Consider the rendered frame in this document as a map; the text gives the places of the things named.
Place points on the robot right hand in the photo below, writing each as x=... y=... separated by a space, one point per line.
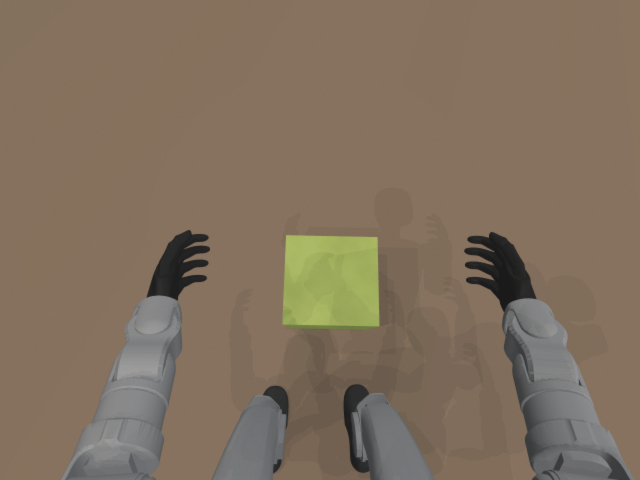
x=511 y=280

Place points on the left robot forearm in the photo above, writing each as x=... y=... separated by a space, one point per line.
x=125 y=433

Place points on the right robot forearm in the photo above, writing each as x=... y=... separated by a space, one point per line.
x=564 y=432

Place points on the carton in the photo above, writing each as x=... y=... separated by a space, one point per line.
x=331 y=282

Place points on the right robot thigh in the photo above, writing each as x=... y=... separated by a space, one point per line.
x=381 y=436

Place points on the robot thigh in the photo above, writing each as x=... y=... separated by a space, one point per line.
x=255 y=445
x=381 y=436

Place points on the robot left hand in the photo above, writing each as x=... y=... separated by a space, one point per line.
x=167 y=279

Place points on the left robot thigh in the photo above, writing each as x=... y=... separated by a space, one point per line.
x=255 y=445

